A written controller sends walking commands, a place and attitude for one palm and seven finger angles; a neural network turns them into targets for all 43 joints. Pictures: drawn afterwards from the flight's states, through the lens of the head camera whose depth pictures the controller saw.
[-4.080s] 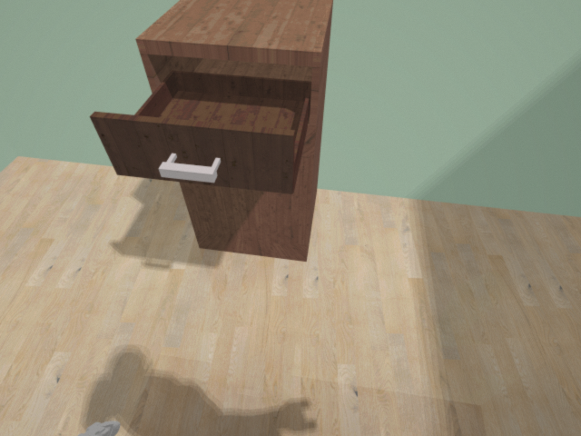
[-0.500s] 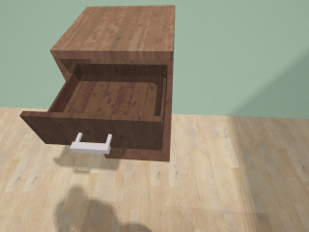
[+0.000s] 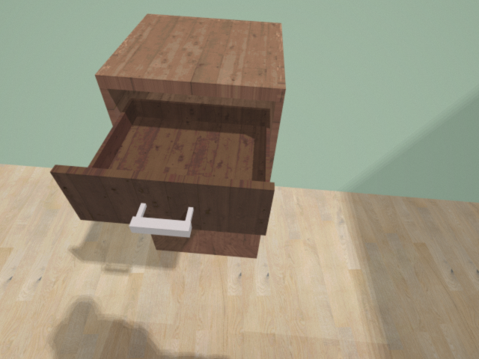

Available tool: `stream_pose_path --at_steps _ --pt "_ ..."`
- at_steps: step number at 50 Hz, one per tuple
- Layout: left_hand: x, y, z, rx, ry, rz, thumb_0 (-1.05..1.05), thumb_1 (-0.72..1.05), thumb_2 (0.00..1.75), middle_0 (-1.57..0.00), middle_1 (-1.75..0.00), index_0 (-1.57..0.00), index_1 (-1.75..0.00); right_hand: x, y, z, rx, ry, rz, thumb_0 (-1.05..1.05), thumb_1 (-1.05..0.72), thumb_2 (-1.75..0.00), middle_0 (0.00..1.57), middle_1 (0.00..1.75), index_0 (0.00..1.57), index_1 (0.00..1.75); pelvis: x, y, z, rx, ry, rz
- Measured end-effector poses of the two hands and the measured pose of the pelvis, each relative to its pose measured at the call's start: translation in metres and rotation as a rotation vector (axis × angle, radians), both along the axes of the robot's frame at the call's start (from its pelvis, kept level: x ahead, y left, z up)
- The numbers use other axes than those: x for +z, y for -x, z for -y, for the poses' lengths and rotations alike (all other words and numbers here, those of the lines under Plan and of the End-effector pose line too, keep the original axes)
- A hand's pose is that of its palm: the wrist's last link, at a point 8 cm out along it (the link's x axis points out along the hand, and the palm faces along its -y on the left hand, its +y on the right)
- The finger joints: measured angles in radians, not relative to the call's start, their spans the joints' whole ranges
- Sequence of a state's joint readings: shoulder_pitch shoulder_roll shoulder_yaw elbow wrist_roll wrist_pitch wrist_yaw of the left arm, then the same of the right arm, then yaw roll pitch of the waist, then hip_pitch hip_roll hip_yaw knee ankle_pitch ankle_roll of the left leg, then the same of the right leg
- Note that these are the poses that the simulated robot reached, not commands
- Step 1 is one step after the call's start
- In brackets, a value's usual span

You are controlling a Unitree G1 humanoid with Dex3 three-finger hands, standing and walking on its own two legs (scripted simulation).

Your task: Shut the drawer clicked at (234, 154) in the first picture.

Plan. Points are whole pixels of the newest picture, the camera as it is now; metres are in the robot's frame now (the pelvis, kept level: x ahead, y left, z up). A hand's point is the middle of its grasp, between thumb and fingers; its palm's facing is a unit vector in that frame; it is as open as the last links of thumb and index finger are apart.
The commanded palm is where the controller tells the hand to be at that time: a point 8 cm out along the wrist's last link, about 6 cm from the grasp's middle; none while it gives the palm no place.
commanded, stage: come to a stop and stand still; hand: left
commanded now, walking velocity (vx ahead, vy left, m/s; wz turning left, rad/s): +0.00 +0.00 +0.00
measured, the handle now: (163, 218) +0.37 +0.19 -0.01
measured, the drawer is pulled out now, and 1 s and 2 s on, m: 0.30 0.30 0.30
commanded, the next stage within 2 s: look again from close up in 0.12 s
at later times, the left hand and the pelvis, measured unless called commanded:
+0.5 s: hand out of the picture +0.00 +0.17 -0.18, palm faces +0.02 -0.97 -0.25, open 7.4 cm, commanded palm none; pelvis +0.00 -0.02 -0.01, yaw +1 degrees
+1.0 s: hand out of the picture -0.01 +0.15 -0.18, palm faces +0.02 -0.98 -0.20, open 7.4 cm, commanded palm none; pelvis -0.01 -0.02 -0.01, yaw +0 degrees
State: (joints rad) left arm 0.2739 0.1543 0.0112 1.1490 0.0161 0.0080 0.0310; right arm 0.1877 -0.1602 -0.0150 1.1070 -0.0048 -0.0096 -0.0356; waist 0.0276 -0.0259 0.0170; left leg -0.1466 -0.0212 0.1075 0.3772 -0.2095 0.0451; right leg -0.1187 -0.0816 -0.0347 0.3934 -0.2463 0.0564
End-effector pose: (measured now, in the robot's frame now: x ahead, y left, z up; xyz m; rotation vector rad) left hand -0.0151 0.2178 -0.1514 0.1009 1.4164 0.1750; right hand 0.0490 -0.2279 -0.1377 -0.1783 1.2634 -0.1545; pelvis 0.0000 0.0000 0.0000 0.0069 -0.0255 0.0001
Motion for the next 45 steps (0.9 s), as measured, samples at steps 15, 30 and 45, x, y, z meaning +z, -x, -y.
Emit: stream_pose_path --at_steps 15,30,45 --pt "0.005 0.001 0.0 -0.057 -0.033 -0.001 0.0 0.91 0.9 -0.2 -0.3 -0.2 -0.3 -0.011 0.07 0.003 -0.041 -0.048 -0.16 0.01 -0.91 -0.89 0.2 0.3 0.2 0.3 -0.003 0.007 0.011 0.011 -0.014 -0.015" --pt "0.005 -0.022 0.013 -0.055 -0.069 0.105 0.0 0.91 0.9 -0.2 -0.3 -0.2 -0.3 -0.018 0.01 0.028 -0.004 -0.036 -0.007 0.01 -0.92 -0.89 0.2 0.3 0.2 0.3 -0.011 0.006 0.025 0.006 0.0 0.002" --pt "0.003 -0.01 0.017 -0.055 -0.037 0.082 0.0 0.91 0.9 -0.2 -0.3 -0.2 -0.3 -0.01 0.013 0.027 0.005 -0.029 -0.015 0.01 -0.92 -0.89 0.2 0.3 0.2 0.3 -0.006 0.016 0.025 0.002 0.004 0.007"
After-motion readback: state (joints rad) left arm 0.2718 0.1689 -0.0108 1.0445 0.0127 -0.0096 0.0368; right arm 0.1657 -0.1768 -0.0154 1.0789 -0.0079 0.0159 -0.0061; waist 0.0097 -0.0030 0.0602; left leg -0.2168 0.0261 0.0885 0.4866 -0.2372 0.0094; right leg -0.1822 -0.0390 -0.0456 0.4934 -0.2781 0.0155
